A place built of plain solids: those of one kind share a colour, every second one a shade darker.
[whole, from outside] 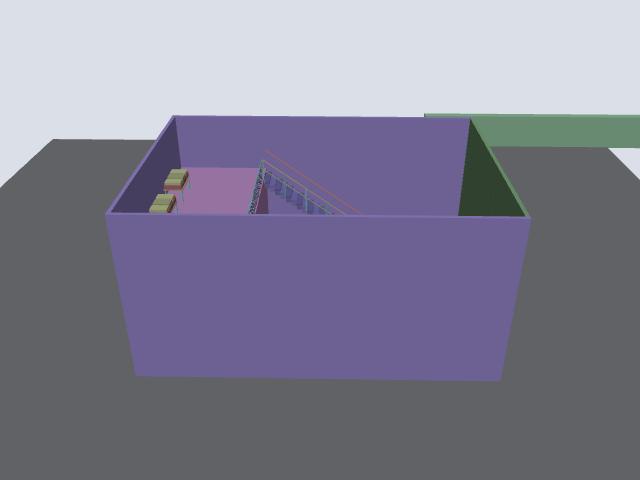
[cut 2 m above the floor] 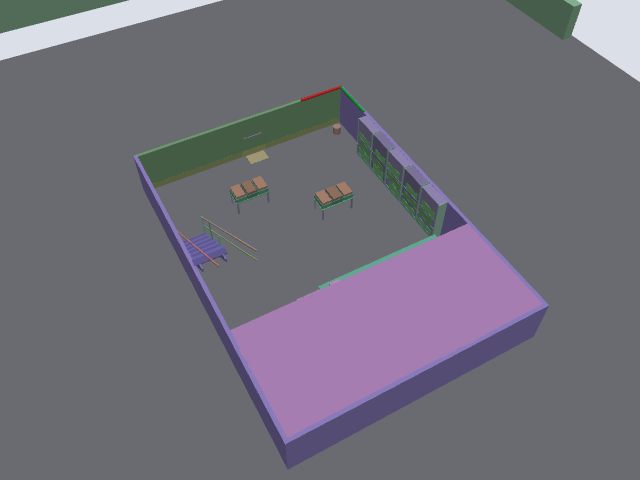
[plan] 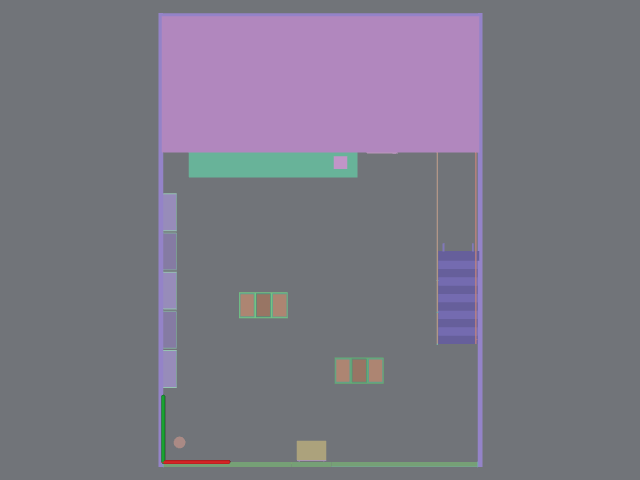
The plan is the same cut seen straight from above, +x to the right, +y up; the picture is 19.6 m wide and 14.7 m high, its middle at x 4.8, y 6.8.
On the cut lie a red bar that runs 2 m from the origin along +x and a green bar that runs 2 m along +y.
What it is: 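A record shop at street level behind a glazed front, one room two levels high, with a raised rear level reached by one straight flight, fitted out in the 1990s to 2020s; 9.6 x 13.6 m, 6.99 m high throughout; its front glazed onto the street; the raised level 4.44 m over the floor, over the rear 4.1 m, open to the hall behind a guard 1.0 m high along its edge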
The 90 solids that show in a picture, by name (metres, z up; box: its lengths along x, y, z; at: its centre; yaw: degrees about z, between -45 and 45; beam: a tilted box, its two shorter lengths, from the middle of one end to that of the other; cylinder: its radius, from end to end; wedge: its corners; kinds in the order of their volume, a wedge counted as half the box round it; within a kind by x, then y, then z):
{
 "upper_1": {"box": [9.73, 4.17, 4.49], "at": [4.82, 11.56, 2.19]},
 "street_hedge_1": {"box": [0.6, 15.85, 2.25], "at": [-14.7, -8.07, 1.07]},
 "street_hedge_2": {"box": [39.63, 0.6, 2.25], "at": [4.82, -16.3, 1.07]},
 "street_hedge_3": {"box": [0.6, 15.85, 2.25], "at": [24.33, -8.07, 1.07]},
 "wall_1": {"box": [0.15, 13.9, 7.04], "at": [-0.07, 6.8, 3.47]},
 "wall_2": {"box": [9.93, 0.15, 7.04], "at": [4.82, 13.68, 3.47]},
 "wall_3": {"box": [0.15, 13.9, 7.04], "at": [9.71, 6.8, 3.47]},
 "window_wall_1": {"box": [3.94, 0.15, 7.04], "at": [1.97, -0.07, 3.47]},
 "window_wall_2": {"box": [1.2, 0.15, 7.04], "at": [4.54, -0.07, 3.47]},
 "window_wall_3": {"box": [4.49, 0.15, 7.04], "at": [7.38, -0.07, 3.47]},
 "shelves_body_1": {"box": [0.4, 1.16, 2.1], "at": [0.2, 2.85, 1.0]},
 "shelves_body_2": {"box": [0.4, 1.16, 2.1], "at": [0.2, 4.05, 1.0]},
 "shelves_body_3": {"box": [0.4, 1.16, 2.1], "at": [0.2, 5.25, 1.0]},
 "shelves_body_4": {"box": [0.4, 1.16, 2.1], "at": [0.2, 6.45, 1.0]},
 "shelves_body_5": {"box": [0.4, 1.16, 2.1], "at": [0.2, 7.65, 1.0]},
 "shelves_goods_1": {"box": [0.41, 0.87, 0.26], "at": [0.2, 2.8, 1.22]},
 "shelves_goods_2": {"box": [0.41, 0.83, 0.38], "at": [0.2, 2.88, 0.32]},
 "shelves_goods_3": {"box": [0.41, 0.9, 0.33], "at": [0.2, 2.88, 0.78]},
 "shelves_goods_4": {"box": [0.41, 0.85, 0.26], "at": [0.2, 3.98, 0.74]},
 "shelves_goods_5": {"box": [0.41, 0.82, 0.39], "at": [0.2, 4.07, 0.33]},
 "shelves_goods_6": {"box": [0.41, 0.77, 0.29], "at": [0.2, 4.12, 1.24]},
 "shelves_goods_7": {"box": [0.41, 0.82, 0.35], "at": [0.2, 5.17, 1.27]},
 "shelves_goods_8": {"box": [0.41, 1.04, 0.33], "at": [0.2, 5.25, 0.78]},
 "shelves_goods_9": {"box": [0.41, 0.74, 0.37], "at": [0.2, 5.35, 0.32]},
 "shelves_goods_10": {"box": [0.41, 0.98, 0.29], "at": [0.2, 6.43, 0.28]},
 "shelves_goods_11": {"box": [0.41, 0.94, 0.28], "at": [0.2, 6.48, 0.75]},
 "shelves_goods_12": {"box": [0.41, 0.8, 0.32], "at": [0.2, 6.5, 1.25]},
 "shelves_goods_13": {"box": [0.41, 0.96, 0.25], "at": [0.2, 7.61, 0.25]},
 "shelves_goods_14": {"box": [0.41, 0.81, 0.35], "at": [0.2, 7.61, 0.78]},
 "shelves_goods_15": {"box": [0.41, 0.85, 0.36], "at": [0.2, 7.66, 1.27]},
 "stair_step_1": {"box": [1.26, 0.29, 0.07], "at": [9.05, 3.76, 0.15]},
 "stair_step_2": {"box": [1.26, 0.29, 0.07], "at": [9.05, 4.02, 0.33]},
 "stair_step_3": {"box": [1.26, 0.29, 0.07], "at": [9.05, 4.27, 0.52]},
 "stair_step_4": {"box": [1.26, 0.29, 0.07], "at": [9.05, 4.53, 0.7]},
 "stair_step_5": {"box": [1.26, 0.29, 0.07], "at": [9.05, 4.78, 0.89]},
 "stair_step_6": {"box": [1.26, 0.29, 0.07], "at": [9.05, 5.04, 1.07]},
 "stair_step_7": {"box": [1.26, 0.29, 0.07], "at": [9.05, 5.29, 1.26]},
 "stair_step_8": {"box": [1.26, 0.29, 0.07], "at": [9.05, 5.55, 1.44]},
 "stair_step_9": {"box": [1.26, 0.29, 0.07], "at": [9.05, 5.8, 1.63]},
 "stair_step_10": {"box": [1.26, 0.29, 0.07], "at": [9.05, 6.06, 1.81]},
 "stair_step_11": {"box": [1.26, 0.29, 0.07], "at": [9.05, 6.31, 2.0]},
 "stair_step_12": {"box": [1.26, 0.29, 0.07], "at": [9.05, 6.82, 2.37]},
 "stair_step_13": {"box": [1.26, 0.29, 0.07], "at": [9.05, 7.08, 2.55]},
 "stair_step_14": {"box": [1.26, 0.29, 0.07], "at": [9.05, 7.33, 2.74]},
 "stair_step_15": {"box": [1.26, 0.29, 0.07], "at": [9.05, 7.59, 2.92]},
 "stair_step_16": {"box": [1.26, 0.29, 0.07], "at": [9.05, 7.84, 3.11]},
 "stair_step_17": {"box": [1.26, 0.29, 0.07], "at": [9.05, 8.1, 3.29]},
 "stair_step_18": {"box": [1.26, 0.29, 0.07], "at": [9.05, 8.35, 3.48]},
 "stair_step_19": {"box": [1.26, 0.29, 0.07], "at": [9.05, 8.61, 3.66]},
 "stair_step_20": {"box": [1.26, 0.29, 0.07], "at": [9.05, 8.86, 3.85]},
 "stair_step_21": {"box": [1.26, 0.29, 0.07], "at": [9.05, 9.12, 4.03]},
 "stair_step_22": {"box": [1.26, 0.28, 0.07], "at": [9.05, 9.36, 4.22]},
 "stair_guard_rail_1": {"wedge": [[8.37, 3.62, 1.09], [8.37, 3.62, 1.14], [8.37, 9.48, 5.34], [8.37, 9.48, 5.4], [8.42, 3.62, 1.09], [8.42, 3.62, 1.14], [8.42, 9.48, 5.34], [8.42, 9.48, 5.4]]},
 "stair_wall_rail_1": {"wedge": [[9.55, 3.62, 1.09], [9.55, 3.62, 1.14], [9.55, 9.48, 5.35], [9.55, 9.48, 5.39], [9.6, 3.62, 1.09], [9.6, 3.62, 1.14], [9.6, 9.48, 5.35], [9.6, 9.48, 5.39]]},
 "bin_1": {"box": [0.46, 0.74, 0.2], "at": [2.57, 4.8, 0.76]},
 "bin_2": {"box": [0.46, 0.74, 0.2], "at": [3.07, 4.8, 0.76]},
 "bin_3": {"box": [0.46, 0.74, 0.2], "at": [3.57, 4.8, 0.76]},
 "bin_4": {"box": [0.46, 0.74, 0.2], "at": [5.5, 2.8, 0.76]},
 "bin_5": {"box": [0.46, 0.74, 0.2], "at": [6.0, 2.8, 0.76]},
 "bin_6": {"box": [0.46, 0.74, 0.2], "at": [6.5, 2.8, 0.76]},
 "stair_guard_low_1": {"wedge": [[8.38, 3.62, 0.62], [8.38, 3.62, 0.66], [8.38, 9.48, 4.87], [8.38, 9.48, 4.91], [8.41, 3.62, 0.62], [8.41, 3.62, 0.66], [8.41, 9.48, 4.87], [8.41, 9.48, 4.91]]},
 "sleeves_1": {"box": [0.41, 0.68, 0.12], "at": [2.57, 4.8, 0.92]},
 "sleeves_2": {"box": [0.41, 0.68, 0.12], "at": [3.07, 4.8, 0.92]},
 "sleeves_3": {"box": [0.41, 0.68, 0.12], "at": [3.57, 4.8, 0.92]},
 "sleeves_4": {"box": [0.41, 0.68, 0.12], "at": [5.5, 2.8, 0.92]},
 "sleeves_5": {"box": [0.41, 0.68, 0.12], "at": [6.0, 2.8, 0.92]},
 "sleeves_6": {"box": [0.41, 0.68, 0.12], "at": [6.5, 2.8, 0.92]},
 "upper_sleeves_1": {"box": [0.41, 0.68, 0.12], "at": [3.45, 13.04, 5.36]},
 "upper_sleeves_2": {"box": [0.41, 0.68, 0.12], "at": [3.95, 13.04, 5.36]},
 "upper_sleeves_3": {"box": [0.41, 0.68, 0.12], "at": [4.45, 13.04, 5.36]},
 "upper_sleeves_4": {"box": [0.41, 0.68, 0.12], "at": [5.95, 13.04, 5.36]},
 "upper_sleeves_5": {"box": [0.41, 0.68, 0.12], "at": [6.45, 13.04, 5.36]},
 "upper_sleeves_6": {"box": [0.41, 0.68, 0.12], "at": [6.95, 13.04, 5.36]},
 "shelves_shelf_1": {"box": [0.41, 1.1, 0.18], "at": [0.21, 6.45, 0.04]},
 "shelves_shelf_2": {"box": [0.41, 1.1, 0.18], "at": [0.21, 7.65, 0.04]},
 "counter_top_1": {"box": [5.17, 0.78, 0.04], "at": [3.37, 9.1, 1.02]},
 "stallriser_1": {"box": [3.94, 0.05, 0.35], "at": [1.97, -0.02, 0.12]},
 "stallriser_2": {"box": [4.49, 0.05, 0.35], "at": [7.38, -0.02, 0.12]},
 "shelves_cheek_1": {"box": [0.41, 0.032, 2.1], "at": [0.21, 4.62, 1.0]},
 "shelves_cheek_2": {"box": [0.41, 0.032, 2.1], "at": [0.21, 5.82, 1.0]},
 "shelves_cheek_3": {"box": [0.41, 0.032, 2.1], "at": [0.21, 7.01, 1.0]},
 "shelves_cheek_4": {"box": [0.41, 0.032, 2.1], "at": [0.21, 8.21, 1.0]},
 "deck_1": {"box": [1.5, 0.8, 0.04], "at": [3.07, 4.8, 0.64]},
 "deck_2": {"box": [1.5, 0.8, 0.04], "at": [6.0, 2.8, 0.64]},
 "upper_bin_1": {"box": [0.46, 0.74, 0.2], "at": [5.95, 13.04, 5.2]},
 "upper_deck_1": {"box": [1.5, 0.8, 0.04], "at": [6.45, 13.04, 5.08]},
 "till_1": {"box": [0.42, 0.4, 0.28], "at": [5.43, 9.17, 1.18]},
 "plant_pot_1": {"cylinder": 0.18, "from": [0.5, 0.6, 0.0], "to": [0.5, 0.6, 0.38]},
 "door_mat_1": {"box": [0.9, 0.6, 0.07], "at": [4.54, 0.35, -0.02]},
 "street_door_kick_1": {"box": [1.2, 0.05, 0.35], "at": [4.54, -0.02, 0.12]}
}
